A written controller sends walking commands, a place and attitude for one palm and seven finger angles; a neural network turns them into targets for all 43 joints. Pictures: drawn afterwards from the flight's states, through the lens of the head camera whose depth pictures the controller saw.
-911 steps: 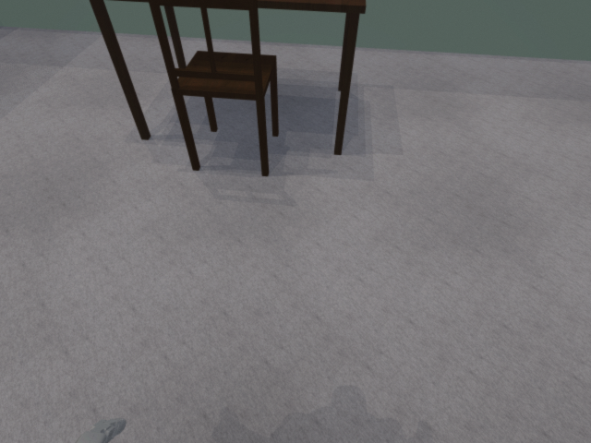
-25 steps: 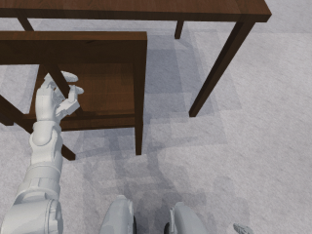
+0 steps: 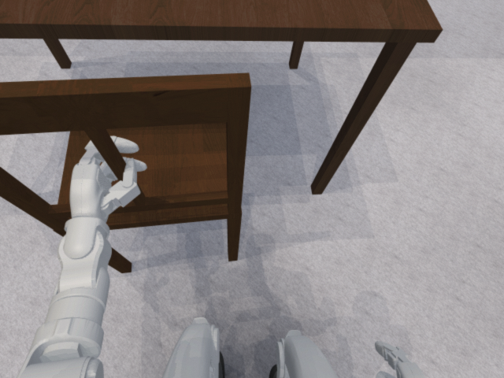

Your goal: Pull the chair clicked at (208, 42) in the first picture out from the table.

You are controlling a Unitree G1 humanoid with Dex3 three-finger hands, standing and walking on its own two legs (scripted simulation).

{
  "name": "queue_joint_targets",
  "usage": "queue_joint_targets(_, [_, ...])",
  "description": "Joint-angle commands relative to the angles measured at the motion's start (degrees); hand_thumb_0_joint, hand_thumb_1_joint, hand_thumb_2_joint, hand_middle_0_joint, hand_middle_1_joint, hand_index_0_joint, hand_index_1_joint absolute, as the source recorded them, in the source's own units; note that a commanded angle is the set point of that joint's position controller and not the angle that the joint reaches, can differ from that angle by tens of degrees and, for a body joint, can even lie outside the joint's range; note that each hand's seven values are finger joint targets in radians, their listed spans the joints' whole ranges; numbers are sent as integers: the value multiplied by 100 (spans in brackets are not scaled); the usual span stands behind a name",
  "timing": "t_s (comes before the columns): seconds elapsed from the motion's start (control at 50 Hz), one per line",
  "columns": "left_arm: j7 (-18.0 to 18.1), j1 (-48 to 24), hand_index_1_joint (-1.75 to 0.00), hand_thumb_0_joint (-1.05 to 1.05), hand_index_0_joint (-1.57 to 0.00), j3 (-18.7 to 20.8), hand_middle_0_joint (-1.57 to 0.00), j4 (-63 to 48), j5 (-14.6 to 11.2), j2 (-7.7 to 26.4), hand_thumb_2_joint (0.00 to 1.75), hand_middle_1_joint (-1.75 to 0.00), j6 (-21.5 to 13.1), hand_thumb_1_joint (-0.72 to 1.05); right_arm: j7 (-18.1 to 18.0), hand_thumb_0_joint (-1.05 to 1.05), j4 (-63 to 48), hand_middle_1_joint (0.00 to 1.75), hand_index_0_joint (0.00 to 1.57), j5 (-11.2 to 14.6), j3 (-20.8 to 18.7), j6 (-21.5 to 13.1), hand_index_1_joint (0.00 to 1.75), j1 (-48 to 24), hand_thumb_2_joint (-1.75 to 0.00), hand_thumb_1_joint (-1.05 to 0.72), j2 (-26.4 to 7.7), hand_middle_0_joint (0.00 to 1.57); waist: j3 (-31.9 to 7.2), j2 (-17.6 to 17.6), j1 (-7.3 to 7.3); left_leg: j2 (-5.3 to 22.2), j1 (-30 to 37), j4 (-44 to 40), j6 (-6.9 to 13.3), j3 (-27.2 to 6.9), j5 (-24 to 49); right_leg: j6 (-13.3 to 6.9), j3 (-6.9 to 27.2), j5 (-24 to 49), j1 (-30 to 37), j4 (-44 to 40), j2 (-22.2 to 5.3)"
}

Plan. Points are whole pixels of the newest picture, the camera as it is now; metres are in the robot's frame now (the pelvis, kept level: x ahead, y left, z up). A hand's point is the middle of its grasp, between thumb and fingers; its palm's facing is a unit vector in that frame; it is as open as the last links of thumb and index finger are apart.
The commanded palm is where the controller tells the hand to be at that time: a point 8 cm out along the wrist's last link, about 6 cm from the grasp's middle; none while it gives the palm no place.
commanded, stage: step backward, pulling the chair out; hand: left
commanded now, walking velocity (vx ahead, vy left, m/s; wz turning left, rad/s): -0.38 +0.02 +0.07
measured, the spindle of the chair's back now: (121, 170) +0.43 +0.22 +0.00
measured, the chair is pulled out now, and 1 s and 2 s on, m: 0.03 0.18 0.27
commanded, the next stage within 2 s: none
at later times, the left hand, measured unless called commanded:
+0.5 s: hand (149, 208) +0.35 +0.16 +0.03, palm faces +0.10 -0.98 -0.16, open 4.9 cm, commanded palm +0.33 +0.20 +0.03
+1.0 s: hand (158, 269) +0.27 +0.13 +0.03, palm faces +0.01 -0.99 -0.17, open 5.0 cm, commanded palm +0.27 +0.18 +0.04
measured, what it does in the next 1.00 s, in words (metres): rises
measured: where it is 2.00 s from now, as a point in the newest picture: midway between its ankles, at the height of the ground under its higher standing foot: outside the picture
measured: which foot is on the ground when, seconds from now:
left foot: down 0.00-1.00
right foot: down 0.00-1.00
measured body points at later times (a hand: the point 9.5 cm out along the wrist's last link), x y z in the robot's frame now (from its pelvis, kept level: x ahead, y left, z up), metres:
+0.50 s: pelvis -0.02 +0.00 +0.09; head +0.08 -0.01 +0.53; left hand +0.35 +0.21 +0.04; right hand +0.06 -0.27 -0.04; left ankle +0.02 +0.08 -0.63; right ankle -0.02 -0.12 -0.63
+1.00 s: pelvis -0.08 +0.00 +0.09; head -0.01 +0.00 +0.54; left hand +0.26 +0.19 +0.04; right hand +0.02 -0.28 -0.02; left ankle +0.02 +0.08 -0.63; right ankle -0.03 -0.12 -0.63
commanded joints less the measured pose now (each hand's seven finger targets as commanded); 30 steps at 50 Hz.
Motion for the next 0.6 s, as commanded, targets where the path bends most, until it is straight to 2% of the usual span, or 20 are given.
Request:
queue_joint_targets(0.0, [963, -2137, -145, 0, -50, 77, -50, -2320, 648, 1888, 90, -145, 597, 90, -489, 0, -947, 30, 20, 295, -292, 133, 30, 912, -90, -90, -824, 20, -3790, 1203, 87, -6, 5065, -1974, -192, -445, 3486, -171, 427, 4042, 2593, -1885, -289])
queue_joint_targets(0.02, [1066, -1573, -145, 0, -50, -7, -50, -1917, 702, 1657, 90, -145, 847, 90, -549, 0, -944, 30, 20, 305, -261, 181, 30, 794, -90, -90, -817, 20, -3510, 1193, 92, 51, 4954, -2066, -196, -508, 3808, -152, 445, 4179, 2520, -1874, -319])
queue_joint_targets(0.04, [1117, -1190, -145, 0, -50, -265, -50, -1495, 739, 1298, 90, -145, 1084, 90, -604, 0, -901, 30, 20, 317, -227, 260, 30, 712, -90, -90, -802, 20, -3030, 1104, 66, 187, 4912, -2321, -245, -701, 4005, -127, 266, 3775, 2316, -1835, -304])
queue_joint_targets(0.06, [1166, -832, -145, 0, -50, -411, -50, -857, 732, 1027, 90, -145, 1306, 90, -644, 0, -809, 30, 20, 305, -200, 321, 30, 712, -90, -90, -802, 20, -2621, 699, 61, 245, 4660, -2341, -121, -703, 4185, -70, 303, 3870, 2407, -2025, -279])
queue_joint_targets(0.08, [1197, -858, -145, 0, -50, -602, -50, -468, 760, 844, 90, -145, 1438, 90, -665, 0, -685, 30, 20, 311, -161, 376, 30, 752, -90, -90, -804, 20, -2185, 397, 4, 338, 4386, -2465, -69, -711, 4230, -13, 338, 4038, 2581, -2195, -320])
queue_joint_targets(0.1, [1236, -1094, -145, 0, -50, -605, -50, -232, 760, 899, 90, -145, 1500, 90, -686, 0, -621, 30, 20, 306, -151, 404, 30, 764, -90, -90, -851, 20, -2000, 91, -9, 403, 4209, -2582, -40, -712, 4188, 41, 398, 4234, 2815, -2349, -373])
queue_joint_targets(0.14, [1275, -1583, -145, 0, -50, -622, -50, 236, 773, 987, 90, -145, 1448, 90, -731, 0, -511, 30, 20, 288, -143, 405, 30, 748, -90, -90, -913, 20, -1681, -88, -26, 505, 4098, -2857, -43, -717, 4075, 93, 461, 4372, 3122, -2611, -473])
queue_joint_targets(0.16, [1312, -1894, -145, 0, -50, -534, -50, 288, 822, 1168, 90, -145, 1370, 90, -762, 0, -455, 30, 20, 267, -169, 384, 30, 750, -90, -90, -940, 20, -1699, 167, -17, 532, 4291, -2941, -66, -690, 4268, 81, 481, 4437, 3147, -2660, -518])
queue_joint_targets(0.18, [1317, -1888, -145, 0, -50, -623, -50, 589, 837, 1033, 90, -145, 1338, 90, -770, 0, -392, 30, 20, 265, -160, 379, 30, 763, -90, -90, -912, 20, -1636, 360, 2, 580, 4519, -3058, -64, -734, 4496, 85, 481, 4346, 3143, -2685, -513])
queue_joint_targets(0.22, [1256, -2020, -145, 0, -50, -824, -50, 874, 816, 828, 90, -145, 1236, 90, -772, 0, -324, 30, 20, 239, -174, 353, 30, 722, -90, -90, -894, 20, -1513, 758, 34, 748, 4923, -3305, 1, -955, 4924, 87, 451, 3715, 3052, -2727, -445])
queue_joint_targets(0.26, [1226, -2094, -145, 0, -50, -793, -50, 972, 834, 914, 90, -145, 1160, 90, -769, 0, -284, 30, 20, 211, -220, 339, 30, 675, -90, -90, -923, 20, -1476, 1135, 83, 874, 5336, -3492, 47, -1133, 5358, 46, 443, 3038, 3003, -2794, -388])
queue_joint_targets(0.32, [1171, -2014, -145, 0, -50, -918, -50, 1079, 790, 717, 90, -145, 1070, 90, -735, 0, -243, 30, 20, 188, -215, 269, 30, 555, -90, -90, -878, 20, -1349, 1201, 114, 1004, 5604, -3748, 73, -1250, 5310, 24, 418, 2299, 3023, -2899, -334])
queue_joint_targets(0.34, [1158, -2001, -145, 0, -50, -933, -50, 1047, 770, 691, 90, -145, 1038, 90, -731, 0, -241, 30, 20, 173, -210, 234, 30, 484, -90, -90, -864, 20, -1302, 1189, 135, 1042, 5553, -3822, 103, -1270, 5197, 16, 427, 2283, 3124, -2947, -347])
queue_joint_targets(0.4, [1144, -1731, -145, 0, -50, -898, -50, 935, 783, 681, 90, -145, 975, 90, -730, 0, -220, 30, 20, 170, -241, 169, 30, 484, -90, -90, -871, 20, -1474, 967, 149, 1022, 5749, -3761, 81, -1160, 5476, 6, 462, 2905, 3414, -3197, -370])
queue_joint_targets(0.44, [1128, -1627, -145, 0, -50, -892, -50, 842, 772, 658, 90, -145, 948, 90, -735, 0, -222, 30, 20, 189, -269, 135, 30, 487, -90, -90, -859, 20, -1627, 577, 138, 984, 5748, -3681, 45, -1040, 5470, 11, 493, 3463, 3691, -3400, -387])
queue_joint_targets(0.46, [1133, -1592, -145, 0, -50, -802, -50, 847, 775, 792, 90, -145, 952, 90, -756, 0, -213, 30, 20, 204, -294, 127, 30, 471, -90, -90, -895, 20, -1733, 415, 147, 965, 5639, -3675, 18, -996, 5320, 2, 532, 3792, 3864, -3459, -410])
queue_joint_targets(0.5, [1134, -1670, -145, 0, -50, -940, -50, 810, 751, 668, 90, -145, 926, 90, -771, 0, -198, 30, 20, 249, -287, 94, 30, 429, -90, -90, -850, 20, -1716, 196, 106, 883, 5400, -3716, -49, -835, 4807, -7, 621, 4374, 4138, -3569, -540])
queue_joint_targets(0.54, [1166, -1839, -145, 0, -50, -910, -50, 885, 760, 786, 90, -145, 897, 90, -811, 0, -108, 30, 20, 278, -301, 32, 30, 404, -90, -90, -849, 20, -1680, 186, 97, 786, 5240, -3719, -105, -679, 4258, -12, 731, 4610, 4223, -3660, -679])
queue_joint_targets(0.56, [1198, -1854, -145, 0, -50, -829, -50, 915, 758, 968, 90, -145, 906, 90, -831, 0, -82, 30, 20, 284, -316, 12, 30, 392, -90, -90, -906, 20, -1679, 275, 110, 752, 5156, -3743, -120, -654, 4084, -13, 780, 4624, 4294, -3675, -735])
queue_joint_targets(0.58, [1218, -1876, -145, 0, -50, -924, -50, 987, 749, 880, 90, -145, 916, 90, -828, 0, -48, 30, 20, 308, -299, -7, 30, 371, -90, -90, -871, 20, -1562, 324, 99, 709, 5133, -3772, -139, -605, 3844, -3, 816, 4524, 4254, -3731, -782])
